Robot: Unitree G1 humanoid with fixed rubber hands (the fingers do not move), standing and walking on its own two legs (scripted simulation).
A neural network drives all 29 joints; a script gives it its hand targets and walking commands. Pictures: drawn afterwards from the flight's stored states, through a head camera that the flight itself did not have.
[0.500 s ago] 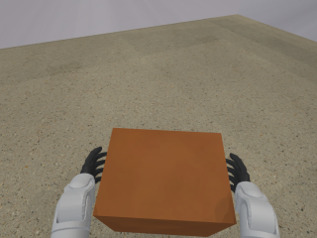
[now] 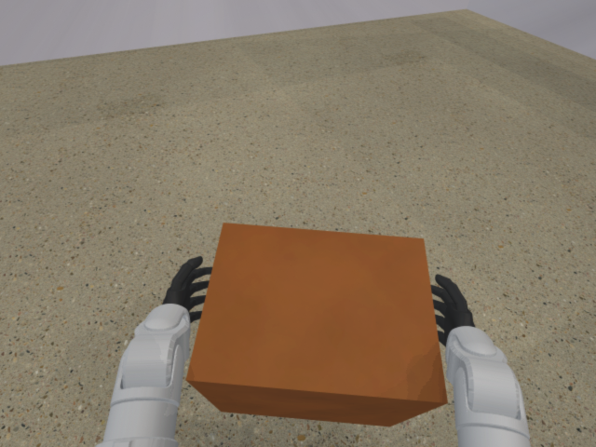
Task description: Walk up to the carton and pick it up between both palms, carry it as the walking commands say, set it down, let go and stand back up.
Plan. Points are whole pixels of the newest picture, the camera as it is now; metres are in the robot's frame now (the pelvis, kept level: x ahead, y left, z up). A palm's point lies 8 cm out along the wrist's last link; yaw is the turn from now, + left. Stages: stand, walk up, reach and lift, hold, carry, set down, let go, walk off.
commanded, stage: hold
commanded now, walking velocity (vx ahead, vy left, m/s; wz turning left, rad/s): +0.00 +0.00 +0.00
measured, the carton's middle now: (313, 333) +0.31 -0.02 -0.05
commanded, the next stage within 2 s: set down in 0.30 s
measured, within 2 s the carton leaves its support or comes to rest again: neither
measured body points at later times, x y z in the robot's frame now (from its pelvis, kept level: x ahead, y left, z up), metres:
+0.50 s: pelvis +0.00 -0.03 +0.00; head -0.03 -0.03 +0.45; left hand +0.31 +0.18 +0.03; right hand +0.32 -0.20 +0.03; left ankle +0.03 +0.09 -0.74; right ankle +0.02 -0.13 -0.74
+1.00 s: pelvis +0.00 -0.02 -0.01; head +0.09 -0.01 +0.43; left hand +0.33 +0.17 -0.05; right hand +0.34 -0.20 -0.04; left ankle +0.03 +0.09 -0.74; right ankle +0.02 -0.13 -0.74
